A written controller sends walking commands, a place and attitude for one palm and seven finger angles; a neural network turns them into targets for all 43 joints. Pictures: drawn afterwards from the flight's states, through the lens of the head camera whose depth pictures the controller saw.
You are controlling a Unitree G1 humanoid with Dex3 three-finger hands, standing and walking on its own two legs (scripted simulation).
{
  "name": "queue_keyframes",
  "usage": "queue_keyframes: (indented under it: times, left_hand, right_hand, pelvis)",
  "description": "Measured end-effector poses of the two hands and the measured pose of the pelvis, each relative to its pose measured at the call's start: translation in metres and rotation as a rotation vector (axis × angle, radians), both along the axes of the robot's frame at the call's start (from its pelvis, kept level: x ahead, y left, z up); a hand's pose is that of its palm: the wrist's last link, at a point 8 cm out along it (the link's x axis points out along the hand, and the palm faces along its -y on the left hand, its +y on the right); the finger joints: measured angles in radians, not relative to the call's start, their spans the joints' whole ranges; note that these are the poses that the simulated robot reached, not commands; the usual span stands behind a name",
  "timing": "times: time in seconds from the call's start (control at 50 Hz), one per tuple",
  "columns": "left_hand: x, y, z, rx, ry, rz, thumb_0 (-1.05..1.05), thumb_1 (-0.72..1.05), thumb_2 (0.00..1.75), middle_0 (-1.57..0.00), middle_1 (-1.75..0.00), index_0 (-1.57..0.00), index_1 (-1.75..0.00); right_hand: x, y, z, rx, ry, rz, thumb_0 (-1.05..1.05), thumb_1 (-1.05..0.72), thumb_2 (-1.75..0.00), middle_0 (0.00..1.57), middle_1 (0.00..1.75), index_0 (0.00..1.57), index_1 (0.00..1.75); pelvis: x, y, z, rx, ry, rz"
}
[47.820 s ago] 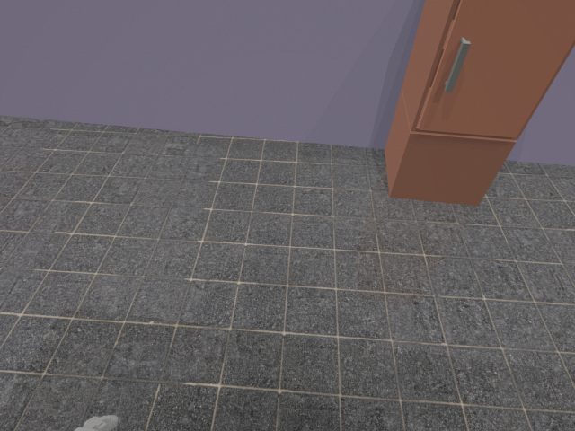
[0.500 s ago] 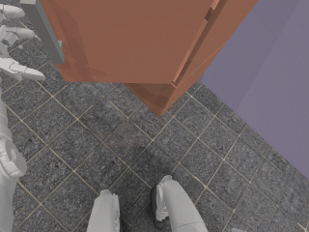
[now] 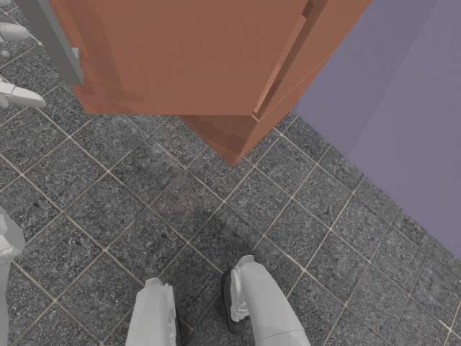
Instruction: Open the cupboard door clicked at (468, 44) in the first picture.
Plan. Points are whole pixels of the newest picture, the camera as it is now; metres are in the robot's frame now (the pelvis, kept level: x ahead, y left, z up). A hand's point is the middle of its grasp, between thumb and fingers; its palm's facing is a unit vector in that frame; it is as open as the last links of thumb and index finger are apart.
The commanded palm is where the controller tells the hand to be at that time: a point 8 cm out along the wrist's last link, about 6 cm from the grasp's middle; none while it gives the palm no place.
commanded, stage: slide the fingers in behind the handle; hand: left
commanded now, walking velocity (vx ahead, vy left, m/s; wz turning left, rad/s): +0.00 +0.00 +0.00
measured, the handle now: (54, 26) +0.58 +0.20 +0.07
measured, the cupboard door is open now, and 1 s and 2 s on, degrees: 48 48 47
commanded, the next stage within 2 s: close the thumb around the handle in 1.66 s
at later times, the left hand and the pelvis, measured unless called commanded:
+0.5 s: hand (29, 61) +0.53 +0.23 +0.06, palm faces -0.03 -1.00 -0.03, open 13.9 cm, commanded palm +0.52 +0.25 +0.06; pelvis +0.00 +0.00 +0.01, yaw +1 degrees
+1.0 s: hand (54, 62) +0.53 +0.20 +0.05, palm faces -0.06 -1.00 -0.02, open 13.9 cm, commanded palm +0.52 +0.22 +0.06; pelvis +0.00 +0.00 +0.01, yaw +2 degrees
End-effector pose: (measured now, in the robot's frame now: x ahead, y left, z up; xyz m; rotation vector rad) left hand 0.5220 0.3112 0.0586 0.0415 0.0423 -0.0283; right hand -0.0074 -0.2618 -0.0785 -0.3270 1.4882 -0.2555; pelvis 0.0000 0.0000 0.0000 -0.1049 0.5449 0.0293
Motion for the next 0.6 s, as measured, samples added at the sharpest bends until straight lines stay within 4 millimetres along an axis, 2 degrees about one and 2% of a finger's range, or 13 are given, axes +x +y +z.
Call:
queue_keyframes:
  times: [0.14, 0.24, 0.36, 0.6]
  left_hand:
    - [-0.004, -0.001, 0.004, -0.005, 0.031, -0.018, -0.02, -0.5, 0.3, -0.3, -1.2, -0.3, -1.2]
    - [-0.007, -0.013, 0.007, -0.017, 0.008, -0.036, -0.02, -0.5, 0.3, -0.3, -1.2, -0.3, -1.2]
    - [-0.008, -0.027, 0.002, -0.035, 0.023, -0.03, -0.02, -0.5, 0.3, -0.3, -1.2, -0.3, -1.2]
    - [-0.009, -0.033, 0.003, -0.008, -0.011, -0.019, -0.02, -0.5, 0.3, -0.3, -1.2, -0.3, -1.2]
  right_hand:
    - [0.008, 0.004, 0.003, 0.008, -0.013, 0.019, 0.01, -0.9, -0.9, 0.21, 0.3, 0.2, 0.3]
    - [0.015, 0.006, 0.005, 0.012, -0.033, 0.026, 0.01, -0.9, -0.9, 0.21, 0.3, 0.2, 0.3]
    - [0.021, 0.006, 0.006, 0.018, -0.063, 0.026, 0.01, -0.9, -0.9, 0.21, 0.3, 0.2, 0.3]
    - [0.017, 0.007, -0.002, 0.041, -0.045, 0.019, 0.01, -0.9, -0.9, 0.21, 0.3, 0.2, 0.3]
  pelvis:
    - [0.002, 0.003, 0.005, -0.004, -0.01, 0.013]
    - [0.004, 0.004, 0.009, -0.003, -0.02, 0.018]
    - [0.005, 0.004, 0.01, 0.002, -0.032, 0.014]
    - [0.003, 0.002, 0.008, 0.01, -0.034, 0.012]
